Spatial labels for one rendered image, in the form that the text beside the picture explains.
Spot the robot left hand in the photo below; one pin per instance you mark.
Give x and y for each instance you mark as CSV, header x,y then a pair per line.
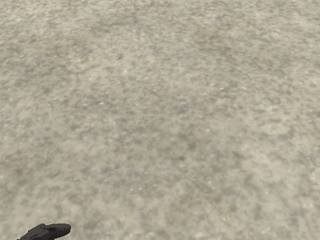
x,y
47,232

